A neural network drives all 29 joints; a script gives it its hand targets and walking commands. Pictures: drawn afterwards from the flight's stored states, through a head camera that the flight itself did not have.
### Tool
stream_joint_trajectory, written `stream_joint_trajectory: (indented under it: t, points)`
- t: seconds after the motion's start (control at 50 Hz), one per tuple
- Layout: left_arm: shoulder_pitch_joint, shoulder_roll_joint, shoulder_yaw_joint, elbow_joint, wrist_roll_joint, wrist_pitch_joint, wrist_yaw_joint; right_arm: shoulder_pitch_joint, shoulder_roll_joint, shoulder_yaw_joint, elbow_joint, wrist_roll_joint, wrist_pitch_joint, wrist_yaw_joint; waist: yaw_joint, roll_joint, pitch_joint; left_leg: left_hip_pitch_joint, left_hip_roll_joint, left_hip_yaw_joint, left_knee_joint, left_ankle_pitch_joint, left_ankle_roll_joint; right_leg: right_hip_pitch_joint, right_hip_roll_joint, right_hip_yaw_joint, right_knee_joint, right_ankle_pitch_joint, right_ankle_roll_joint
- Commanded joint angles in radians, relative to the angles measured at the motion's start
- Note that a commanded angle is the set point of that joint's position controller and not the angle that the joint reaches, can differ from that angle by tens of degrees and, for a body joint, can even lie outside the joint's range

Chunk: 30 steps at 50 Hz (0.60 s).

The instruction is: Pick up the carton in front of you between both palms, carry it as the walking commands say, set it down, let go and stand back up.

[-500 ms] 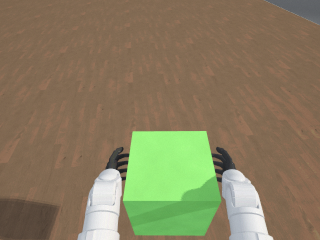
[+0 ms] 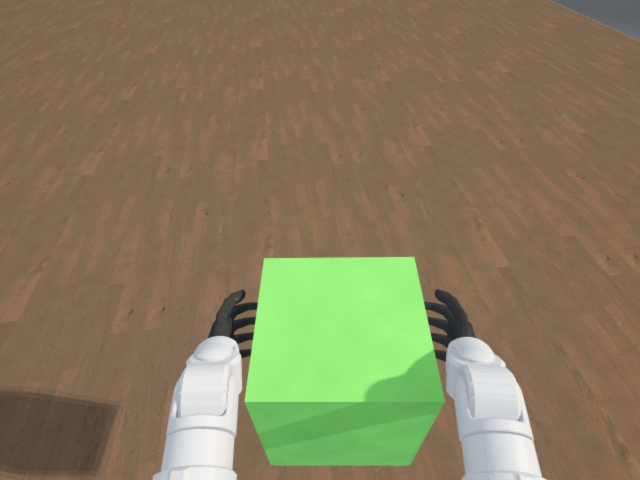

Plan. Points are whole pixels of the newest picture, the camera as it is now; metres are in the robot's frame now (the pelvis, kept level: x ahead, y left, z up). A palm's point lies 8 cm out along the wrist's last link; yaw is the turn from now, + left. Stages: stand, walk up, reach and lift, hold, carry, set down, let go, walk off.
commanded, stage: hold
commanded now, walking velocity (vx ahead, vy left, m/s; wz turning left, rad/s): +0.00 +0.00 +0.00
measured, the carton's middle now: (339, 365) +0.31 +0.00 -0.05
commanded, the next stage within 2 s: set down in 0.68 s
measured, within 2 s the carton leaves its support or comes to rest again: neither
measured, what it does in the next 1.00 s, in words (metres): stands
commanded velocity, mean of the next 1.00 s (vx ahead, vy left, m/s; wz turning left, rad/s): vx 0.00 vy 0.00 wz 0.00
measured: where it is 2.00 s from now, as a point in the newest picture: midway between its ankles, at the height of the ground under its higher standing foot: outside the picture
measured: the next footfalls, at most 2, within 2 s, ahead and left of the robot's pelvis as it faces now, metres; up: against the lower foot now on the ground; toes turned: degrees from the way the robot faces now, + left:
none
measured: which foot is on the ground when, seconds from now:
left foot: down 0.00-1.00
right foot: down 0.00-1.00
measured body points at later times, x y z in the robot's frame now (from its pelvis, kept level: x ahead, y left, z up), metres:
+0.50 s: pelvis -0.01 -0.03 +0.01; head -0.05 -0.05 +0.46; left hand +0.27 +0.16 +0.04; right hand +0.31 -0.14 +0.04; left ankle -0.02 +0.09 -0.73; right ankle +0.07 -0.13 -0.73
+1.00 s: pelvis -0.01 -0.04 +0.00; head +0.00 -0.06 +0.45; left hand +0.31 +0.15 +0.01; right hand +0.34 -0.15 +0.01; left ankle -0.01 +0.09 -0.73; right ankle +0.07 -0.13 -0.73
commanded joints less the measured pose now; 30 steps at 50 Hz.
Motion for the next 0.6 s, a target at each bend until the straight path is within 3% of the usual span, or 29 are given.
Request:
stream_joint_trajectory:
  t: [0.0, 0.02, 0.06, 0.08, 0.1, 0.14, 0.2, 0.26, 0.4, 0.58]
  points:
    - [-0.446, -0.946, -0.544, -0.074, -0.245, -0.07, -0.237, -0.438, 0.903, 0.561, -0.12, 0.252, -0.05, 0.234, 0.003, 0.093, -0.197, -0.036, -0.061, -0.272, -0.2, 0.369, 0.004, 0.49, 0.167, 0.249, -0.039, 0.269, -0.037]
    - [-0.42, -0.921, -0.524, -0.068, -0.223, -0.076, -0.233, -0.433, 0.913, 0.557, -0.124, 0.25, -0.054, 0.238, 0.004, 0.038, -0.182, 0.054, -0.064, -0.268, -0.183, 0.432, 0.004, 0.427, 0.168, 0.253, -0.059, 0.29, -0.028]
    - [-0.398, -0.915, -0.497, -0.052, -0.201, -0.083, -0.222, -0.454, 0.902, 0.57, -0.134, 0.259, -0.06, 0.246, 0.023, 0.039, -0.193, 0.137, -0.073, -0.26, -0.193, 0.402, 0.002, 0.395, 0.172, 0.25, -0.075, 0.261, -0.012]
    - [-0.419, -0.919, -0.502, -0.054, -0.207, -0.088, -0.222, -0.468, 0.908, 0.58, -0.123, 0.261, -0.062, 0.246, 0.025, 0.013, -0.197, 0.135, -0.076, -0.257, -0.188, 0.417, -0.001, 0.403, 0.176, 0.255, -0.081, 0.269, -0.01]
    - [-0.434, -0.926, -0.512, -0.058, -0.218, -0.091, -0.223, -0.469, 0.906, 0.582, -0.116, 0.258, -0.064, 0.243, 0.023, 0.025, -0.207, 0.12, -0.072, -0.258, -0.203, 0.372, -0.003, 0.432, 0.178, 0.254, -0.08, 0.242, -0.012]
    - [-0.457, -0.929, -0.523, -0.052, -0.223, -0.09, -0.228, -0.483, 0.908, 0.57, -0.107, 0.249, -0.068, 0.246, 0.012, 0.023, -0.191, 0.16, -0.075, -0.254, -0.216, 0.317, -0.009, 0.389, 0.186, 0.245, -0.095, 0.178, -0.008]
    - [-0.525, -0.939, -0.548, -0.045, -0.252, -0.092, -0.248, -0.471, 0.924, 0.538, -0.058, 0.225, -0.071, 0.238, -0.022, 0.016, -0.147, 0.09, -0.07, -0.255, -0.222, 0.24, -0.014, 0.415, 0.182, 0.247, -0.099, 0.124, -0.017]
    - [-0.556, -0.94, -0.543, -0.023, -0.258, -0.091, -0.262, -0.475, 0.935, 0.512, -0.028, 0.208, -0.069, 0.234, -0.036, 0.015, -0.126, 0.046, -0.071, -0.256, -0.232, 0.177, -0.011, 0.445, 0.176, 0.244, -0.102, 0.099, -0.019]
    - [-0.565, -0.946, -0.484, 0.034, -0.23, -0.09, -0.274, -0.519, 0.961, 0.501, 0.008, 0.205, -0.06, 0.252, -0.01, 0.001, -0.106, -0.027, -0.079, -0.247, -0.246, 0.086, 0.008, 0.509, 0.157, 0.249, -0.114, 0.059, -0.01]
    - [-0.576, -0.962, -0.441, 0.059, -0.211, -0.094, -0.285, -0.564, 0.982, 0.504, 0.025, 0.221, -0.057, 0.274, 0.009, -0.016, -0.127, -0.019, -0.096, -0.233, -0.229, 0.073, 0.02, 0.516, 0.13, 0.278, -0.144, 0.015, 0.0]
